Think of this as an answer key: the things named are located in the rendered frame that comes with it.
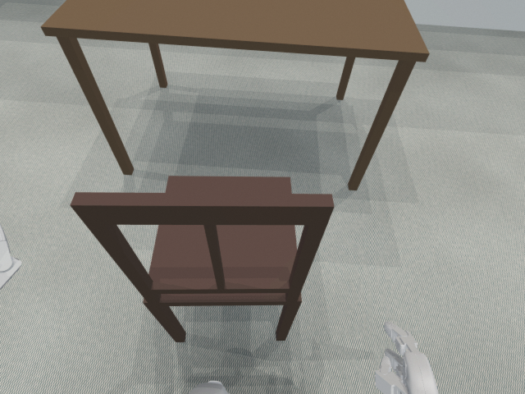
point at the table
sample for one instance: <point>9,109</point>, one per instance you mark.
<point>380,29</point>

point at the right robot hand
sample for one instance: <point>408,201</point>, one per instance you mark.
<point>413,371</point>

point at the left robot hand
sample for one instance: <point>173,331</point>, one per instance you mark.
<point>8,265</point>

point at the chair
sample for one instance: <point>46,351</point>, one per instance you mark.
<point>221,240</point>

